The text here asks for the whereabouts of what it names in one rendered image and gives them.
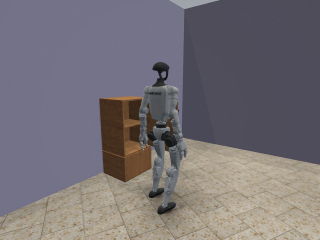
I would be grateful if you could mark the robot torso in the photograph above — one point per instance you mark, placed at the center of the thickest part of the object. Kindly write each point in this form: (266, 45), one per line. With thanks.
(159, 108)

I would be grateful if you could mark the right robot upper arm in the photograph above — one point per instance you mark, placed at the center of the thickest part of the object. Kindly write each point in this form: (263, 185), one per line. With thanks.
(173, 96)

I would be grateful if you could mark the left robot foot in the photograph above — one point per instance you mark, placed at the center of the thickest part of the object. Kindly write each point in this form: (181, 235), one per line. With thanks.
(159, 191)

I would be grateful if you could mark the robot right forearm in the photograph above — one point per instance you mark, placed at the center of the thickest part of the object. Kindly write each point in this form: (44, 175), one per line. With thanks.
(176, 126)

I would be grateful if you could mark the cupboard door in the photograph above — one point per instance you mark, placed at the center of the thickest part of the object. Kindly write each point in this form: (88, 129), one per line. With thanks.
(153, 123)

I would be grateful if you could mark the left robot hand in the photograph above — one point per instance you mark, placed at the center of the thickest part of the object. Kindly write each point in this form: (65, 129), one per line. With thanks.
(143, 136)

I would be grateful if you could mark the right robot hand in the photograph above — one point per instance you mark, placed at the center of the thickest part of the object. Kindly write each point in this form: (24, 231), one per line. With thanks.
(182, 148)

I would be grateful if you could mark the robot left forearm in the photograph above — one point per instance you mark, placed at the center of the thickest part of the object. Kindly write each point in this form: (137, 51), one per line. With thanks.
(143, 123)

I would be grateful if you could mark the left robot upper arm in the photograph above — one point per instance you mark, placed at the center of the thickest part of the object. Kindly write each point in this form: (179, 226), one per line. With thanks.
(145, 100)

